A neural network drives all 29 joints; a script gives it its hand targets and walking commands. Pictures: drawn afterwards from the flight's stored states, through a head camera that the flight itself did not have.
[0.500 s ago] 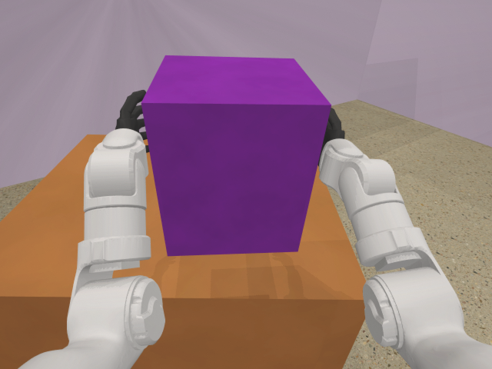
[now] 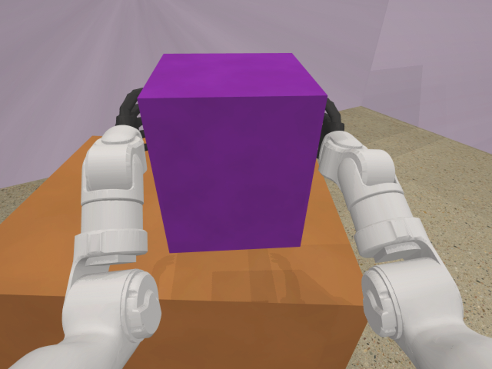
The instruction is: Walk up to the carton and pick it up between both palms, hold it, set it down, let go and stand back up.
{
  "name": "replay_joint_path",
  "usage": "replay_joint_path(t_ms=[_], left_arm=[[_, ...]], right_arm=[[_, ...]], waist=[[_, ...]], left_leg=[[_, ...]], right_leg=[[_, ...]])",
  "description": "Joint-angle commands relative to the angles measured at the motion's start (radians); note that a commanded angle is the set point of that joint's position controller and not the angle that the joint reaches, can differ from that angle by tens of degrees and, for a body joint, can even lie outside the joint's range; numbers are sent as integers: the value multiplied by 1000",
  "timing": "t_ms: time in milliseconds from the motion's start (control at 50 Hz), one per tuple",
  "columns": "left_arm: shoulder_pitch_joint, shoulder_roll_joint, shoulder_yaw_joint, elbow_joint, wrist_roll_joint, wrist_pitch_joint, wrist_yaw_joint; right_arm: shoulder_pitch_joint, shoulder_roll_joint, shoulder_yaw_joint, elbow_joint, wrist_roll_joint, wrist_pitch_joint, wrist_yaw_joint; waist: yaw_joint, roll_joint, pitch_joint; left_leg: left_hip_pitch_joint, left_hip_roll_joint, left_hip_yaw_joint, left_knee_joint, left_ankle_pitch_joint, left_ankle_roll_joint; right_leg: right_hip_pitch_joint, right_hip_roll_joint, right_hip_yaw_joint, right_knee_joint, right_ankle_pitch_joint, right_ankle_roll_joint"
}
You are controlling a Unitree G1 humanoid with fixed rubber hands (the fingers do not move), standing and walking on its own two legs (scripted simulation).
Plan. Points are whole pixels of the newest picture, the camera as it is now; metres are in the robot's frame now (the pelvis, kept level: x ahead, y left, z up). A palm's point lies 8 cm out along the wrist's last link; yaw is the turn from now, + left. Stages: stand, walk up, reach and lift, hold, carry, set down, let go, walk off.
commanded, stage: hold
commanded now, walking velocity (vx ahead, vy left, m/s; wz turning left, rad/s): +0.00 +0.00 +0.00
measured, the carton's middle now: (232, 150) +0.39 +0.00 +0.25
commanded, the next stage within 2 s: none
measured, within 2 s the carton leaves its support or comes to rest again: neither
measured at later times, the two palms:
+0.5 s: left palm (130, 137) +0.37 +0.15 +0.29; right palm (331, 144) +0.37 -0.15 +0.28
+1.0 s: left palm (135, 136) +0.37 +0.15 +0.29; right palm (334, 153) +0.36 -0.15 +0.27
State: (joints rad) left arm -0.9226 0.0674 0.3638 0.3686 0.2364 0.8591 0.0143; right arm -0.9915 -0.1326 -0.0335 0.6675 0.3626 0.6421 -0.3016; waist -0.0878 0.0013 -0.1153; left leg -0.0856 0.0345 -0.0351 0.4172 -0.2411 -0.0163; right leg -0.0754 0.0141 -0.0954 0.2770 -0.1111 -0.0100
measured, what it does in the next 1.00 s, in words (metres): stands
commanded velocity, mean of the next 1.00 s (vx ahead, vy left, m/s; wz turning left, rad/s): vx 0.00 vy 0.00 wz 0.00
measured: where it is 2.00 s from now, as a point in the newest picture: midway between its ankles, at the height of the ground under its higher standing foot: outside the picture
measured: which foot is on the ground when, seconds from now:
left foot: down 0.00-1.00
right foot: down 0.00-1.00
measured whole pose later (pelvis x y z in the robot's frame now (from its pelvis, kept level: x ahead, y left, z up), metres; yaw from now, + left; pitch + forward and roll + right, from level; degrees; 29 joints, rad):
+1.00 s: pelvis +0.00 +0.00 +0.00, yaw -1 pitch -5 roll -2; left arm -0.93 0.05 0.37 0.37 0.26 0.86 0.02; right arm -0.95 -0.13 -0.05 0.65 0.37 0.63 -0.30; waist -0.08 0.02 -0.11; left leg -0.08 0.03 -0.02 0.41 -0.23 -0.01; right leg -0.08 0.01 -0.08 0.28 -0.10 0.00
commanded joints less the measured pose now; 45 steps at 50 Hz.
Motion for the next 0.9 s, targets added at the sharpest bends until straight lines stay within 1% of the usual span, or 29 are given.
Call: replay_joint_path(t_ms=[0, 140, 320, 660, 680, 700, 720, 740, 760, 780, 800, 820, 840, 860, 880], left_arm=[[-812, -618, -440, -126, -198, -64, -146], [-810, -623, -448, -136, -201, -62, -140], [-813, -626, -438, -108, -201, -62, -136], [-834, -620, -421, -77, -204, -72, -136], [-825, -620, -423, -86, -191, -61, -144], [-799, -611, -396, -74, -175, -54, -153], [-863, -618, -409, -110, -188, -60, -157], [-815, -625, -403, -89, -179, -57, -156], [-815, -640, -428, -129, -198, -62, -159], [-837, -620, -432, -148, -202, -69, -156], [-813, -654, -476, -185, -224, -67, -151], [-801, -630, -452, -167, -205, -62, -151], [-836, -645, -473, -174, -211, -60, -151], [-828, -642, -460, -147, -205, -61, -148], [-838, -649, -444, -106, -197, -61, -148]], right_arm=[[-955, 682, 294, -367, 170, -50, 129], [-964, 685, 301, -383, 172, -48, 132], [-977, 687, 295, -368, 164, -47, 138], [-989, 690, 278, -338, 164, -46, 139], [-904, 675, 266, -268, 165, -38, 136], [-884, 663, 262, -253, 165, -36, 133], [-961, 674, 269, -300, 171, -48, 135], [-929, 674, 262, -314, 170, -51, 135], [-945, 688, 286, -367, 186, -63, 132], [-963, 683, 288, -378, 194, -62, 130], [-958, 698, 314, -433, 207, -69, 126], [-904, 674, 295, -369, 197, -55, 121], [-960, 679, 317, -421, 202, -66, 124], [-954, 679, 293, -389, 180, -58, 123], [-985, 673, 293, -413, 174, -62, 130]], waist=[[-18, 67, -398], [-10, 62, -404], [-3, 50, -396], [-5, 53, -400], [-34, 63, -345], [-15, 66, -314], [-7, 65, -370], [-19, 67, -387], [-19, 72, -440], [-23, 63, -448], [-37, 65, -493], [-37, 71, -415], [-25, 90, -445], [-28, 76, -411], [-12, 51, -378]], left_leg=[[-68, -89, 3, -64, 274, -47], [-67, -85, 1, -63, 276, -45], [-81, -82, 3, -72, 245, -37], [-97, -86, 1, -74, 219, -36], [-86, -90, 4, -83, 235, -28], [-80, -87, 3, -96, 209, -28], [-87, -88, 7, -90, 201, -25], [-74, -81, -7, -86, 247, -35], [-55, -87, -1, -70, 290, -34], [-56, -89, -5, -63, 309, -36], [-26, -91, -4, -39, 392, -45], [-15, -93, -3, -41, 373, -53], [-12, -88, -6, -46, 345, -53], [-42, -85, -5, -66, 270, -51], [-73, -82, -7, -87, 230, -35]], right_leg=[[288, 68, 73, 32, 231, 41], [285, 72, 73, 34, 222, 39], [276, 73, 77, 30, 194, 34], [271, 69, 79, 27, 184, 36], [256, 56, 88, 20, 200, 41], [244, 56, 82, 9, 176, 48], [262, 51, 82, 18, 145, 51], [267, 62, 76, 25, 180, 47], [294, 65, 81, 27, 229, 50], [301, 67, 81, 31, 242, 51], [312, 71, 80, 43, 319, 53], [288, 75, 76, 34, 309, 45], [275, 73, 74, 32, 259, 46], [258, 73, 71, 19, 178, 45], [244, 73, 67, 12, 124, 45]])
